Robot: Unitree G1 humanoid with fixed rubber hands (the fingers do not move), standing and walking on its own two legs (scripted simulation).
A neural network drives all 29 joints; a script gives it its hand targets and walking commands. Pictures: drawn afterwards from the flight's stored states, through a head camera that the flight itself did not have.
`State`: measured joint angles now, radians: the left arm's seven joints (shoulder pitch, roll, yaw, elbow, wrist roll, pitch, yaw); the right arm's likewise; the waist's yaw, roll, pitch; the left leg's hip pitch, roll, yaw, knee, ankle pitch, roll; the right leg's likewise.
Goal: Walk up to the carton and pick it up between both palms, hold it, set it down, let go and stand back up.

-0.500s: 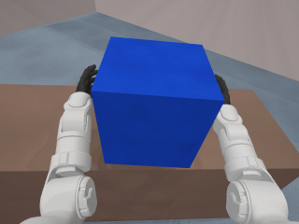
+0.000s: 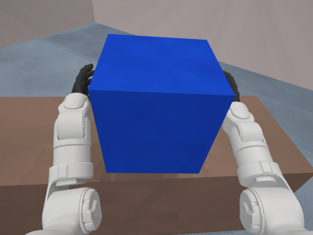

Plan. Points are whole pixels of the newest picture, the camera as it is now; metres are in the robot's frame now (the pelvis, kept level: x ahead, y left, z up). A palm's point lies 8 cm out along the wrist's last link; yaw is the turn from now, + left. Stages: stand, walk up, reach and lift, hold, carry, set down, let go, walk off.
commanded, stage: reach and lift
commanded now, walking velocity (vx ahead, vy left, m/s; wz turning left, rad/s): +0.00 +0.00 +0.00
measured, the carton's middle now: (155, 107) +0.43 +0.00 +0.14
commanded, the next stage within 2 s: hold in 0.86 s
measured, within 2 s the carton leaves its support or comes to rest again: neither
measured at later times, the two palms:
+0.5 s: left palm (79, 88) +0.38 +0.18 +0.23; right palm (234, 92) +0.38 -0.19 +0.22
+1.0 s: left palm (76, 82) +0.38 +0.18 +0.25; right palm (237, 81) +0.38 -0.19 +0.25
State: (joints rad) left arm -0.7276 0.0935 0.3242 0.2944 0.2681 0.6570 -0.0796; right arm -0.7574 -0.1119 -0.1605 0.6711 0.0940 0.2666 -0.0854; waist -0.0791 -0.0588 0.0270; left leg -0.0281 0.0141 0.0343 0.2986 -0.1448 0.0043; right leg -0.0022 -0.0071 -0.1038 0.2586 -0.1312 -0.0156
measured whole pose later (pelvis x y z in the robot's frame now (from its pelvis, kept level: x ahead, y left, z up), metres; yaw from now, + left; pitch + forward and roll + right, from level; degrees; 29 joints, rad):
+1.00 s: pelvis +0.00 -0.01 +0.00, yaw +0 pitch -7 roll +0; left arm -0.78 0.13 0.36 0.27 0.26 0.80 -0.11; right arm -0.89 -0.16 -0.08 0.65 0.20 0.47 -0.14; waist -0.09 -0.03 -0.05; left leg -0.03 0.02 0.02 0.31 -0.15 -0.01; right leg 0.00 0.01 -0.09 0.26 -0.14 -0.03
